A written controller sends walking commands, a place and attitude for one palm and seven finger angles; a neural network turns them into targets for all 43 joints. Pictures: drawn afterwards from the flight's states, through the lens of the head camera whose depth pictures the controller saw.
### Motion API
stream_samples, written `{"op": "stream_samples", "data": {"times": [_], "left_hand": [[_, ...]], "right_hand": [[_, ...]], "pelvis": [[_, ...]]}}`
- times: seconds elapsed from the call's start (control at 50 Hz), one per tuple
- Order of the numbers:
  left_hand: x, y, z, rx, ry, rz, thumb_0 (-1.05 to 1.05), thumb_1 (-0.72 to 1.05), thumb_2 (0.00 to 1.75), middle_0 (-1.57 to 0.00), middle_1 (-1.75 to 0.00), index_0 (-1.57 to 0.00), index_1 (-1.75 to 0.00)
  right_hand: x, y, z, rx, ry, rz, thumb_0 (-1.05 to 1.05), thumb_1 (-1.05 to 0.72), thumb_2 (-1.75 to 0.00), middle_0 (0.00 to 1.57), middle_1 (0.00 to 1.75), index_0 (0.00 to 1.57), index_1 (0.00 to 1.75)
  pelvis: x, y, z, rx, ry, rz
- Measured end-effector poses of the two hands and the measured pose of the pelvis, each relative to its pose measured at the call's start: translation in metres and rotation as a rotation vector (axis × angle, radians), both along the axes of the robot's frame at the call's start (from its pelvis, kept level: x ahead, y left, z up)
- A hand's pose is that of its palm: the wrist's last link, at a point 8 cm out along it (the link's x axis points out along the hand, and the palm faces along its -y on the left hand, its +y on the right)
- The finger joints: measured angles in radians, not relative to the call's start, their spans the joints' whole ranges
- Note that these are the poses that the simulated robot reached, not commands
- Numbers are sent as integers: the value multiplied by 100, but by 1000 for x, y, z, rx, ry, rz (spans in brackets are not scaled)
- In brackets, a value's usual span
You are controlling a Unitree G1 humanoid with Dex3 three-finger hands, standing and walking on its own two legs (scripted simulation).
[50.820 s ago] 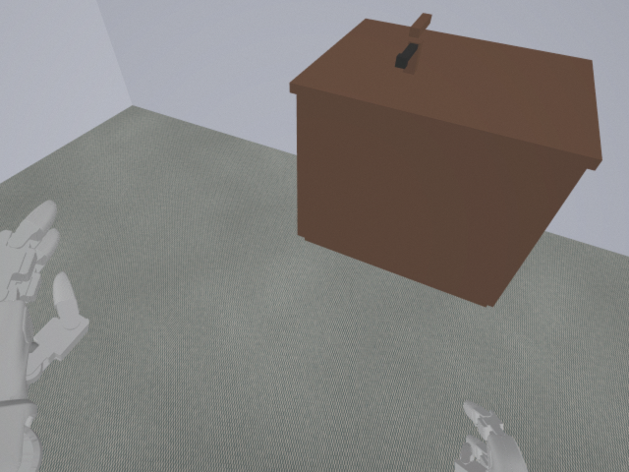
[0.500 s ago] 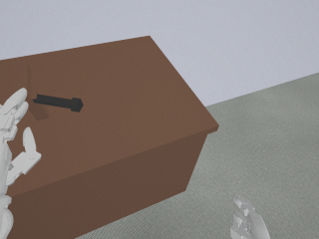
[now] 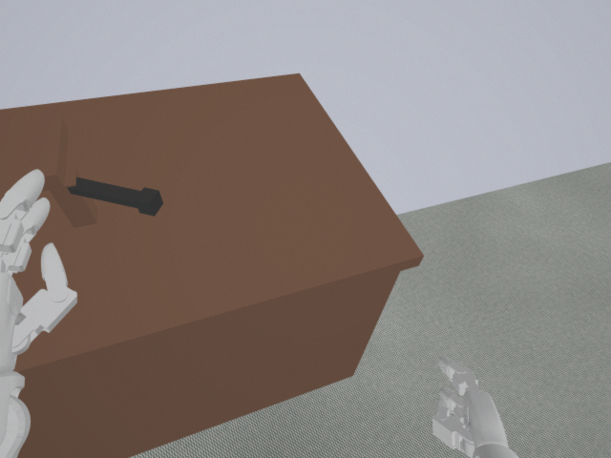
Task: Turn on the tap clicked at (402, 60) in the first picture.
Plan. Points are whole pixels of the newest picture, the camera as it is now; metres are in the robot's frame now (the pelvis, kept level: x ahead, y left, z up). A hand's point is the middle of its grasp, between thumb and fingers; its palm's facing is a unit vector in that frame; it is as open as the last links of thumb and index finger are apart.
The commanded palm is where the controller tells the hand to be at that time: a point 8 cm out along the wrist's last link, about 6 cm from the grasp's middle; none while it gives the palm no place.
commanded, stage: look again from close up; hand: left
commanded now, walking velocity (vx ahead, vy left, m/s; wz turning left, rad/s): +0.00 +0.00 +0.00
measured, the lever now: (149, 201) +0.43 +0.28 +0.06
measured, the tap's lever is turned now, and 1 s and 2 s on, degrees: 57 57 57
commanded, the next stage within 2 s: shuffle to correct the standing spot in 0.28 s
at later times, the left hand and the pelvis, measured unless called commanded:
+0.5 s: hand (64, 317) +0.20 +0.25 +0.16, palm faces +0.38 -0.86 -0.35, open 7.4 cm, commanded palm +0.14 +0.28 +0.18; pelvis -0.02 +0.00 +0.00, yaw +0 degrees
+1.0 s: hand (10, 316) +0.19 +0.29 +0.17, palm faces +0.44 -0.83 -0.35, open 7.4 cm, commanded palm +0.13 +0.31 +0.18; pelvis -0.02 +0.03 +0.00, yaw +0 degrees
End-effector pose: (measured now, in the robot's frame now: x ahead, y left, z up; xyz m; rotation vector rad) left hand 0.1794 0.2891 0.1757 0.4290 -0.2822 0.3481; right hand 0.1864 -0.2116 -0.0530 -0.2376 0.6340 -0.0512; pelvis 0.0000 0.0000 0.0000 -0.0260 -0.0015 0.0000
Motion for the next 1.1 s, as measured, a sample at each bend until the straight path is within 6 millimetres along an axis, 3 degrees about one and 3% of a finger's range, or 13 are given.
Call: {"op": "stream_samples", "data": {"times": [0.4, 0.52, 0.58, 0.62, 0.78, 0.94, 1.1], "left_hand": [[-17, -3, -5, -21, 22, 3, 2, 89, 90, -21, -30, -21, -30], [-18, 1, -8, -22, 25, -1, 2, 89, 90, -21, -30, -21, -30], [-6, 25, 13, 121, -62, 10, 2, 89, 90, -22, -30, -21, -30], [0, 38, 18, 100, -100, 39, 2, 89, 90, -22, -30, -21, -30], [-16, 12, 1, 71, 4, -88, 2, 90, 90, -21, -30, -20, -30], [-28, 38, 1, 55, -25, 24, 2, 89, 90, -22, -30, -21, -30], [-26, 26, 0, -4, -55, 4, 2, 89, 90, -21, -30, -21, -30]], "right_hand": [[-39, -14, -7, -24, 58, -40, 2, -91, -89, 20, 30, 20, 30], [-40, -13, -7, -29, 54, -38, 2, -91, -89, 20, 30, 20, 30], [-42, -8, -10, -55, 74, 11, 2, -91, -90, 20, 30, 20, 30], [-42, -4, -11, -33, 70, 16, 2, -91, -90, 20, 30, 20, 30], [-49, 13, -17, 29, 43, -32, 2, -91, -89, 20, 30, 20, 30], [-49, 27, -20, 8, 89, 15, 2, -91, -89, 20, 30, 20, 30], [-35, 27, -6, -3, 26, 18, 2, -91, -89, 20, 30, 20, 30]], "pelvis": [[-15, -1, 2, -1, -14, -1], [-16, 3, 0, -11, -9, 6], [-21, 3, -1, -13, 3, 12], [-24, 7, -2, -8, 0, 2], [-21, 25, -4, 7, -6, -8], [-24, 26, -3, 4, -18, 9], [-25, 28, -1, -4, -24, 2]]}}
